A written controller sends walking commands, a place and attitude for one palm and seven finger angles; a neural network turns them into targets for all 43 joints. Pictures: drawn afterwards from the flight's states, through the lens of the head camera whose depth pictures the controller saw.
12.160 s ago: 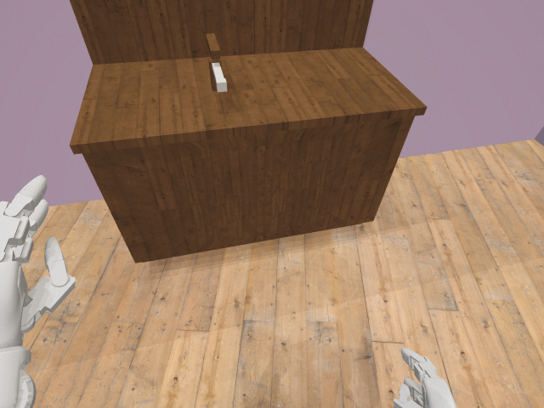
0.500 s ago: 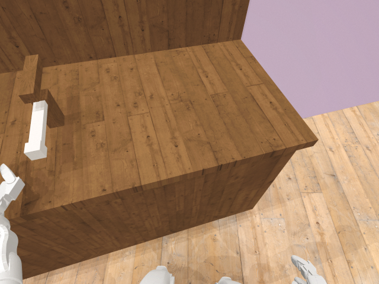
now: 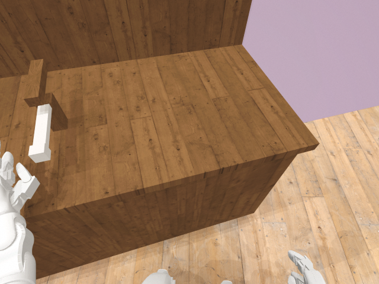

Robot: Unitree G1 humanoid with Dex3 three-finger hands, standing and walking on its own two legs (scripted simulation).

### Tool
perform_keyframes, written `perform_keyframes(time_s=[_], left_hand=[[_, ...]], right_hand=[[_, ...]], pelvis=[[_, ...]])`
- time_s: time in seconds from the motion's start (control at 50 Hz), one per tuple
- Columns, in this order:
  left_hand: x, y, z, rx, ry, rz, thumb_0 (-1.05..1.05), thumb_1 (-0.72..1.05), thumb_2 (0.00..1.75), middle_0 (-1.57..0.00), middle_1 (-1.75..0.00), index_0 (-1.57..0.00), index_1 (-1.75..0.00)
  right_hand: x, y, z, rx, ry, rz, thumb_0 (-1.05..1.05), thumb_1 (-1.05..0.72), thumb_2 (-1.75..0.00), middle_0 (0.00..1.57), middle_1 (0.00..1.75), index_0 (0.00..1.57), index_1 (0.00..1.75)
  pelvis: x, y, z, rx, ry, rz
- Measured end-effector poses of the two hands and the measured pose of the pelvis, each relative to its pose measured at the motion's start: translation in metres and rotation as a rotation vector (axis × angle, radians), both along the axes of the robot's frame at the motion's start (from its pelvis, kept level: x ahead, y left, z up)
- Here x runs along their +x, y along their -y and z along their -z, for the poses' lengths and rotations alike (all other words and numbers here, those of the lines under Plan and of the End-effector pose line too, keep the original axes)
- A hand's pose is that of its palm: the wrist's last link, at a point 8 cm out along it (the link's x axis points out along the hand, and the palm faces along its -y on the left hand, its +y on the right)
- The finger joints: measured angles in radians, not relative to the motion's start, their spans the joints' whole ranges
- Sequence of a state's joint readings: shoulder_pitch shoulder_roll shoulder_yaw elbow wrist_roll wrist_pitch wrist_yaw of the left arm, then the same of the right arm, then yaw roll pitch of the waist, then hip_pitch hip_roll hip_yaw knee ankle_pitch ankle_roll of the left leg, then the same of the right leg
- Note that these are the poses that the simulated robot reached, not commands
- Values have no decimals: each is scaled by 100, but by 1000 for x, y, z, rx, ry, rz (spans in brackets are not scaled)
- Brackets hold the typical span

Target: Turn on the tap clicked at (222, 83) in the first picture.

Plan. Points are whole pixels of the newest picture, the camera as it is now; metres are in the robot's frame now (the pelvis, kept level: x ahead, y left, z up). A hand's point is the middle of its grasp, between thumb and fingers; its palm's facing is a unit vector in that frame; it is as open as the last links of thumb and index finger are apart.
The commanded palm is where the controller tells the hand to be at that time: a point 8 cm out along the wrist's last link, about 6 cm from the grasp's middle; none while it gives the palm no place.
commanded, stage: push the lever round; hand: left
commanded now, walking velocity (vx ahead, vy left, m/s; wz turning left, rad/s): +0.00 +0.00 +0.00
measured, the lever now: (40, 153) +0.34 +0.33 +0.07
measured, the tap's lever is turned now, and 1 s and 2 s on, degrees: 0 8 30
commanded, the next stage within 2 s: none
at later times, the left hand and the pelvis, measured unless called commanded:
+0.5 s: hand (49, 179) +0.29 +0.30 +0.06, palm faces +0.60 -0.80 -0.07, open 7.8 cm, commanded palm +0.25 +0.33 +0.06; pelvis +0.00 -0.01 +0.00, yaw +0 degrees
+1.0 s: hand (71, 170) +0.32 +0.27 +0.05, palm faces +0.69 -0.72 -0.07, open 7.8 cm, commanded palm +0.28 +0.29 +0.06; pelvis +0.00 -0.01 +0.00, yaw +0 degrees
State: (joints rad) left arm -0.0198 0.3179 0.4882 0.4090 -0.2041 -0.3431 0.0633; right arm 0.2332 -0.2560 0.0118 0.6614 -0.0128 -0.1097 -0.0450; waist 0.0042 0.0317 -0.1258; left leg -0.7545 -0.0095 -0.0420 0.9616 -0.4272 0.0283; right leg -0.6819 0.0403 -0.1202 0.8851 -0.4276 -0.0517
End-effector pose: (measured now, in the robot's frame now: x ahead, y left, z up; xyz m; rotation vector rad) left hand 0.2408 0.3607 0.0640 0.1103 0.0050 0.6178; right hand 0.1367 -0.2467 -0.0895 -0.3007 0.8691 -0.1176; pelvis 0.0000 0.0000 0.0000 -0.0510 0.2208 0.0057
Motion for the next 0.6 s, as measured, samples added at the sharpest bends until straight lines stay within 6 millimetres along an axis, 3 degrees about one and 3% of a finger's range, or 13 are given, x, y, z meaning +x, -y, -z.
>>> perform_keyframes(time_s=[0.22,0.44,0.6], left_hand=[[8,14,1,-9,-3,20,2,90,90,-15,-16,-16,-15],[3,22,0,-15,21,-17,2,90,90,-15,-16,-16,-15],[8,34,11,-47,3,-61,2,90,90,-15,-16,-16,-15]], right_hand=[[-2,2,1,3,-6,7,1,-90,-90,21,30,21,30],[-3,7,2,7,-10,7,1,-90,-90,21,30,20,30],[-1,6,3,3,-12,2,1,-90,-90,21,30,21,30]], pelvis=[[0,3,0,3,0,2],[-1,5,0,4,5,1],[-4,7,1,7,5,-3]])
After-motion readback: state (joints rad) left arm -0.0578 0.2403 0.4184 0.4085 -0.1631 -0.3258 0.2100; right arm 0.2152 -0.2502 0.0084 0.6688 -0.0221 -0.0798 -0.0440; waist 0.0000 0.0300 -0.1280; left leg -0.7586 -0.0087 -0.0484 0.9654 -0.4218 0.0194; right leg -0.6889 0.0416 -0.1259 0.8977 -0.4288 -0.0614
